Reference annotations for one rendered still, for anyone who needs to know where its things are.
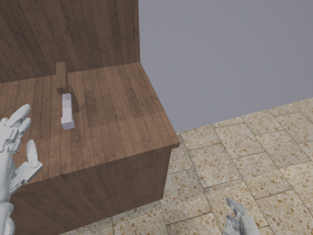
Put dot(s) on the robot left forearm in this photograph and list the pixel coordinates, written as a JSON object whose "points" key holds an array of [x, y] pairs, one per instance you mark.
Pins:
{"points": [[7, 225]]}

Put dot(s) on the counter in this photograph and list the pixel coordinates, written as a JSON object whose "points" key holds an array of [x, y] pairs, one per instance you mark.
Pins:
{"points": [[116, 157]]}

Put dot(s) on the right robot hand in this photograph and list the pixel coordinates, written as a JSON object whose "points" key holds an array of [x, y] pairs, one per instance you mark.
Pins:
{"points": [[244, 226]]}

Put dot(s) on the left robot hand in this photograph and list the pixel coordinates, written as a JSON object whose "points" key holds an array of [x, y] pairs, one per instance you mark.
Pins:
{"points": [[11, 132]]}

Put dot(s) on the tap lever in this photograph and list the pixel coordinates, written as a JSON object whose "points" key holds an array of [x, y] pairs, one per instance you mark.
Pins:
{"points": [[67, 121]]}

